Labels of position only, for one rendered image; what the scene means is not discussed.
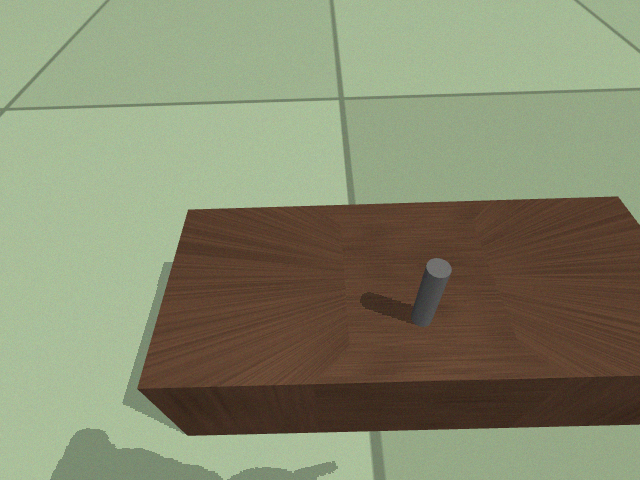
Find can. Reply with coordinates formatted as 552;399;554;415
411;258;452;327

